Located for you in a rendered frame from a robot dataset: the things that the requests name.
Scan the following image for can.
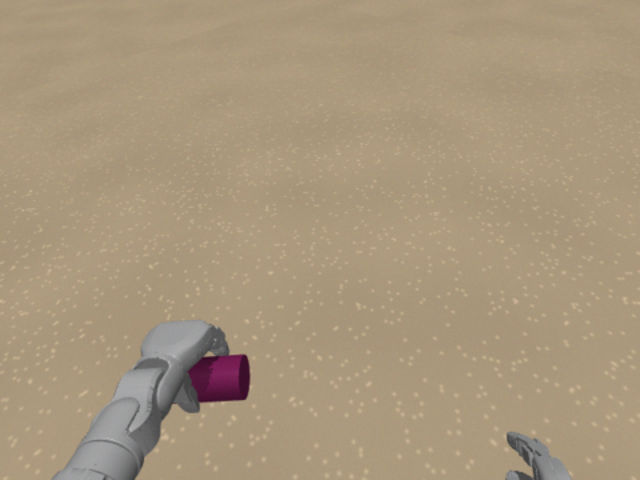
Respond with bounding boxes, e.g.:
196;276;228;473
175;354;250;404

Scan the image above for right robot hand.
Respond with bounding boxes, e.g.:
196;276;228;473
506;431;572;480

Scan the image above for left robot arm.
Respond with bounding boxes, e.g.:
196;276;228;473
51;353;185;480

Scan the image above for left robot hand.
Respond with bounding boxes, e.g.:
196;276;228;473
141;320;229;413

